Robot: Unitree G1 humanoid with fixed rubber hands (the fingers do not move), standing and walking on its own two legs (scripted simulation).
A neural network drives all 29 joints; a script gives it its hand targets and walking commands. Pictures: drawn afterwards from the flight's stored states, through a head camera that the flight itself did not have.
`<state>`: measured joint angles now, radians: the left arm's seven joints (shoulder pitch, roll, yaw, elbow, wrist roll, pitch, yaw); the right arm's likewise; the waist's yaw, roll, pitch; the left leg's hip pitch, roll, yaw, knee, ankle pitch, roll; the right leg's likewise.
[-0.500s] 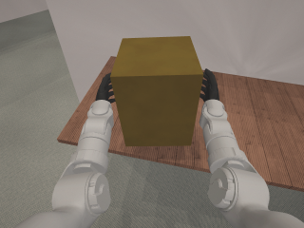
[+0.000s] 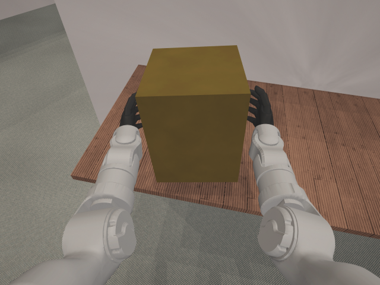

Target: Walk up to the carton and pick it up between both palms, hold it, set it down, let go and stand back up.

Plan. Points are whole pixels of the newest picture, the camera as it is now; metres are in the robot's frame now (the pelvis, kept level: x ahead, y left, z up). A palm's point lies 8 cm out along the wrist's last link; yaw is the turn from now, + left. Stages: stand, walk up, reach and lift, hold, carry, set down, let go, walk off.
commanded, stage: set down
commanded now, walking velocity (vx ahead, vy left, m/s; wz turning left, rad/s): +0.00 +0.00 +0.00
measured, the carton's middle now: (195, 115) +0.48 -0.03 +0.08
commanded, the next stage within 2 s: none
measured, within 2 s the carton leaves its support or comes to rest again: rests again in 1.50 s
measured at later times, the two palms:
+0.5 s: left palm (137, 125) +0.44 +0.10 +0.09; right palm (264, 124) +0.42 -0.18 +0.11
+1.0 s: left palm (140, 126) +0.46 +0.10 +0.07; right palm (261, 132) +0.43 -0.19 +0.07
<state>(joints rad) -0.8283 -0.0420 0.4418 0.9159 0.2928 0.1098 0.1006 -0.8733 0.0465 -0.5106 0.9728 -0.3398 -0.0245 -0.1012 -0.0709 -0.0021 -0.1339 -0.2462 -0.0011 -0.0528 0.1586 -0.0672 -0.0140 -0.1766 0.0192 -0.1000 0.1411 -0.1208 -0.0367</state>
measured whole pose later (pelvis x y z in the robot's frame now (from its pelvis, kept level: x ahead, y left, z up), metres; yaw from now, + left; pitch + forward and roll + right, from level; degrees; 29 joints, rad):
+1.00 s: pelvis +0.00 +0.00 +0.00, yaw -1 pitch +19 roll +0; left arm -0.95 -0.04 0.51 1.05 0.33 -0.05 0.09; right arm -0.90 0.07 -0.66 0.90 -0.48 -0.09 -0.06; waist -0.04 0.03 -0.16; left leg -0.40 0.00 -0.03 0.09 -0.01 -0.01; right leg -0.36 0.02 -0.07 0.11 -0.07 -0.03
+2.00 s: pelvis -0.05 +0.01 -0.02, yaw -6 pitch +25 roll -2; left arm -1.29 0.34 -0.09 1.26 -0.38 0.09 0.16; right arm -1.32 -0.35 -0.01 1.31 0.31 0.14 -0.07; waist -0.02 0.00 -0.28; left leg -0.74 0.04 0.03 0.39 -0.09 -0.01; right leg -0.68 0.05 -0.03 0.32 -0.08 -0.03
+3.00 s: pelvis -0.06 +0.01 -0.02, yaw -5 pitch +18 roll -1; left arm -1.05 0.32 -0.01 1.14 -0.25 0.10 0.11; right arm -1.08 -0.26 -0.13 1.17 0.18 0.13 -0.05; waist -0.06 -0.02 -0.21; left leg -0.63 0.03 0.00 0.41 -0.10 -0.01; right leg -0.59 0.04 -0.05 0.40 -0.13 -0.04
